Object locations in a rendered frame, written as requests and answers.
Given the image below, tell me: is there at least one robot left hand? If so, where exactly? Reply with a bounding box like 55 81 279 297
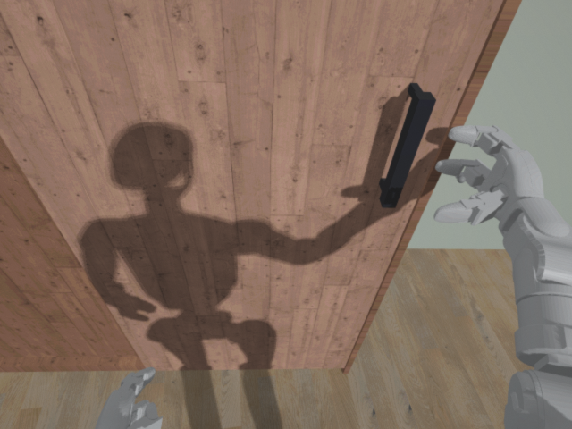
95 367 163 429

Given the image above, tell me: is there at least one robot right forearm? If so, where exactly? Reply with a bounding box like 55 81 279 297
499 198 572 378

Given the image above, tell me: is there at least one robot right hand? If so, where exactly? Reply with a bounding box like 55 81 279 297
433 125 544 226

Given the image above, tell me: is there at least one handle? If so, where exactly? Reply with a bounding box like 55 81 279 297
379 83 436 208

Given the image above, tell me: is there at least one right robot upper arm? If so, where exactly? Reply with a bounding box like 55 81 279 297
504 369 572 429

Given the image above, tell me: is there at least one wardrobe door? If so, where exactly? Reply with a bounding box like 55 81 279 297
0 136 138 358
0 0 503 371

